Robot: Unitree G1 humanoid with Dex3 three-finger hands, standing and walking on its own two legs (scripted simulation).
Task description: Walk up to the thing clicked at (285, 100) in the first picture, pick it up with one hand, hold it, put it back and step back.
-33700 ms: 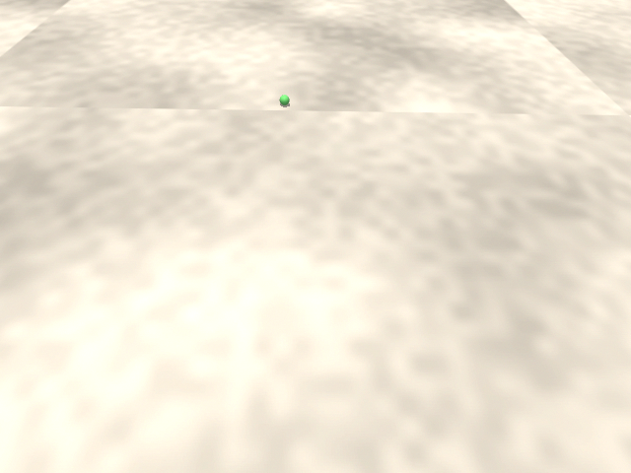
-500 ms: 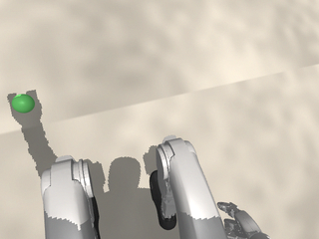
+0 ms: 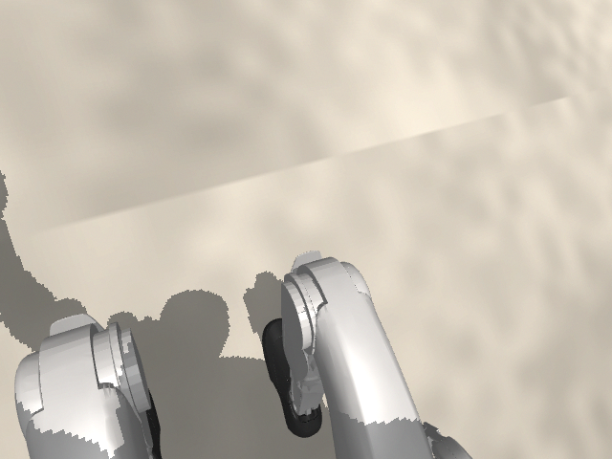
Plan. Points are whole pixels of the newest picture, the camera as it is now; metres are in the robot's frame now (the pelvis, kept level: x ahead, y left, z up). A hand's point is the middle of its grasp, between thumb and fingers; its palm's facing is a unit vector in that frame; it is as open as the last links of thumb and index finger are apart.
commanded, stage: home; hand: left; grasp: from above
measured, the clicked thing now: out of the picture +0.51 +0.32 -0.29
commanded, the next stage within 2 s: none
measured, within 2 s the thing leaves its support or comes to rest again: neither
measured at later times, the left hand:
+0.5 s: hand out of the picture +0.35 +0.31 +0.04, palm faces -0.23 -0.66 -0.72, open 8.0 cm
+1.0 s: hand out of the picture +0.25 +0.22 +0.25, palm faces +0.19 -0.95 -0.26, open 7.4 cm
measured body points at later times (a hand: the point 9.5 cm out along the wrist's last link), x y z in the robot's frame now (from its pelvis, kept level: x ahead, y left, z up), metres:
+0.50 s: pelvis +0.01 +0.00 +0.15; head +0.20 +0.07 +0.55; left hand +0.35 +0.34 +0.08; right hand +0.20 -0.26 +0.04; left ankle +0.08 +0.12 -0.29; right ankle +0.12 -0.14 -0.29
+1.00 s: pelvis +0.06 -0.01 +0.33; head +0.14 +0.03 +0.78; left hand +0.24 +0.27 +0.27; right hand +0.25 -0.22 +0.25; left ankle +0.07 +0.12 -0.29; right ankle +0.12 -0.14 -0.29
